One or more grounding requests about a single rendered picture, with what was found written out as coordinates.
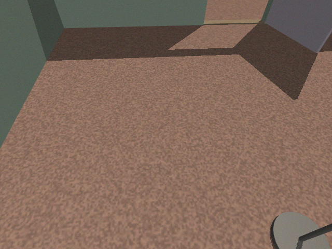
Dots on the floor lamp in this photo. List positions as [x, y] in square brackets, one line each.
[291, 230]

